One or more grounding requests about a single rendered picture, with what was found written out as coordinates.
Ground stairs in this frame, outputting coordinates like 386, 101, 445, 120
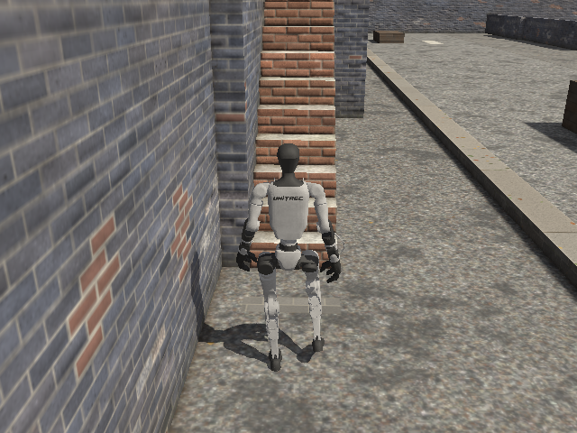
250, 0, 337, 269

